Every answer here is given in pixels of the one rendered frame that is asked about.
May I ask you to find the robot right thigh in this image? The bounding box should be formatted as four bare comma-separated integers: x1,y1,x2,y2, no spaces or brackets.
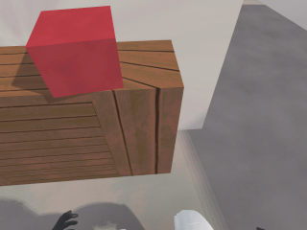
174,210,213,230

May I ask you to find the carton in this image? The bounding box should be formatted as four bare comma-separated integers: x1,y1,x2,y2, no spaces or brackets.
25,6,124,98

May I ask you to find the left robot hand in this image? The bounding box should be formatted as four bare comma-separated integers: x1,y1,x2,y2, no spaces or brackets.
52,210,79,230

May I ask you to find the pedestal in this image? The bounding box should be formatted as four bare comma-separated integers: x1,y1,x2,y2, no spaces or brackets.
0,39,184,187

